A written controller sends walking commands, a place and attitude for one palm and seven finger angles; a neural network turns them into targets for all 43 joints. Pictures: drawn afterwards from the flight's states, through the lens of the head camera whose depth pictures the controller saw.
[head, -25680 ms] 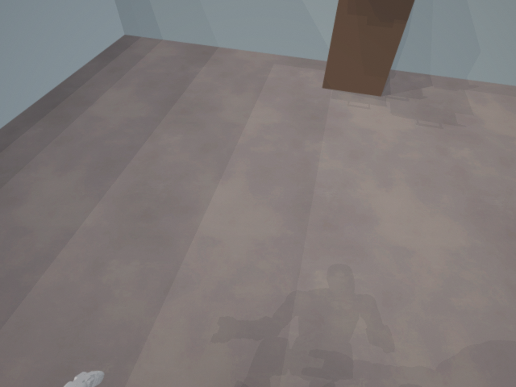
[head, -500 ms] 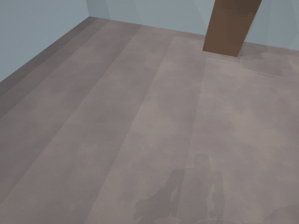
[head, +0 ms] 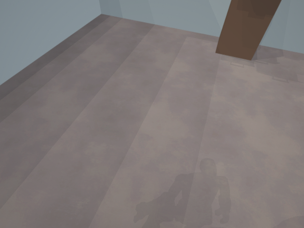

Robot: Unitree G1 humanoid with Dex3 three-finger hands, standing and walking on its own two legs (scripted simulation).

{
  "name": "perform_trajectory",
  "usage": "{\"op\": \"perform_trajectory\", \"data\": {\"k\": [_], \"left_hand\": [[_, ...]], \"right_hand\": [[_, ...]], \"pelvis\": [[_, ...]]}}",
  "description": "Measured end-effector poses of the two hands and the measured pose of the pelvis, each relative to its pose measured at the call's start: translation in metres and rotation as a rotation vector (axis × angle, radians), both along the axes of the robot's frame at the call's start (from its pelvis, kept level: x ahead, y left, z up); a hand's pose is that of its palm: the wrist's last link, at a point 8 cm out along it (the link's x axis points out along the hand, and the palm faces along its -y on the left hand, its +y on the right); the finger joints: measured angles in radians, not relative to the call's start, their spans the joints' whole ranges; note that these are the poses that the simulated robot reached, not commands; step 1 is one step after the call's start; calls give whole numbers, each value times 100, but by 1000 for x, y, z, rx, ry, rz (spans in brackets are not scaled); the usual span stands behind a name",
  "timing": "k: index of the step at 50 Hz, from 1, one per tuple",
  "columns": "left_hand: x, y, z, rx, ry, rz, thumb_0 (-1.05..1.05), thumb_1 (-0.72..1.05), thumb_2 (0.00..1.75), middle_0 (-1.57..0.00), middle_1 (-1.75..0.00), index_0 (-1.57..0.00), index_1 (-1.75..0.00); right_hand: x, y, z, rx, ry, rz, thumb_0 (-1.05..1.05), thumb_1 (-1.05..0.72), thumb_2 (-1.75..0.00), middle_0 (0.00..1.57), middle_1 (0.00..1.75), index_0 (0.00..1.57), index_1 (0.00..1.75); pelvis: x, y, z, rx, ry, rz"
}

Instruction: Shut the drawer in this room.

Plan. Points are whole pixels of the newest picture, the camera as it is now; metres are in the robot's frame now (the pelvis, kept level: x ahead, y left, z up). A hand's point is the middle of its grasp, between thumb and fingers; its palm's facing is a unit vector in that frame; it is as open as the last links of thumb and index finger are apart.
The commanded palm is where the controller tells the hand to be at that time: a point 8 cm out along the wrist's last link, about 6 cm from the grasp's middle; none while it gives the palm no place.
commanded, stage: turn or walk to find it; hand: left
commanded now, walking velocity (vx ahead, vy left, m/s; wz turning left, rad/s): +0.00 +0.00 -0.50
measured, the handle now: out of the picture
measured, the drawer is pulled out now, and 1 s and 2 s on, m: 0.17 0.17 0.17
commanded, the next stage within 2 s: stand and wait in 0.14 s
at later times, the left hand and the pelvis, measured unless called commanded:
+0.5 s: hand out of the picture +0.08 +0.26 -0.16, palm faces +0.01 -0.94 -0.34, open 7.4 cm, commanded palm none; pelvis +0.00 +0.00 +0.00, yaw +1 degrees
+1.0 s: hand out of the picture +0.07 +0.24 -0.16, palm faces +0.01 -0.95 -0.33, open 7.4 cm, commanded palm none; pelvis +0.01 -0.01 +0.00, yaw +1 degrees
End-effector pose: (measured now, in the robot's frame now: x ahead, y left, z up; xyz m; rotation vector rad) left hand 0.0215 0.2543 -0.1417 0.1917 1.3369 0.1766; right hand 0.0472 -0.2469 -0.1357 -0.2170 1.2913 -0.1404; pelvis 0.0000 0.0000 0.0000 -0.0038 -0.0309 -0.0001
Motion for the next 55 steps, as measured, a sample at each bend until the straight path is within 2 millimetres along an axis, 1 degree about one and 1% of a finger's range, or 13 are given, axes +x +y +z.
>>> {"op": "perform_trajectory", "data": {"k": [3,7,14,21,26,33,38,47,55], "left_hand": [[0,6,1,13,10,-5,0,91,90,-21,-30,-20,-30],[3,11,2,18,19,-25,0,91,90,-20,-30,-20,-30],[23,26,9,43,-40,-32,0,90,90,-21,-30,-20,-30],[45,41,19,84,-88,-47,0,90,90,-21,-30,-20,-30],[54,44,23,105,-113,-39,0,91,90,-20,-30,-20,-30],[51,36,23,95,-108,-35,0,90,90,-20,-30,-20,-30],[45,31,22,90,-93,-30,0,90,90,-21,-30,-20,-30],[38,28,22,91,-68,-22,0,90,90,-21,-30,-20,-30],[43,28,22,93,-67,-28,0,90,90,-21,-30,-20,-30]], "right_hand": [[2,-4,2,-19,-11,-11,1,-91,-90,20,30,20,30],[-1,-8,4,-32,-19,-26,1,-91,-90,20,30,20,30],[-1,-22,10,-66,-3,-5,1,-91,-90,20,30,20,30],[14,-38,18,-99,-36,15,1,-91,-90,20,30,20,30],[28,-40,17,-100,-50,42,1,-91,-90,20,30,20,30],[43,-33,12,-67,-70,70,1,-91,-90,20,30,20,30],[50,-34,12,-60,-82,76,1,-91,-90,20,30,20,30],[54,-48,17,-86,-81,76,1,-90,-90,20,30,20,30],[51,-60,21,-113,-68,67,1,-91,-90,20,30,20,30]], "pelvis": [[-1,2,0,0,2,-18],[-1,4,0,-1,1,-26],[0,6,2,2,-1,-8],[2,5,3,3,1,0],[2,4,1,5,9,18],[4,0,1,5,6,24],[6,-4,2,4,3,22],[10,-10,3,3,4,18],[13,-13,4,2,3,13]]}}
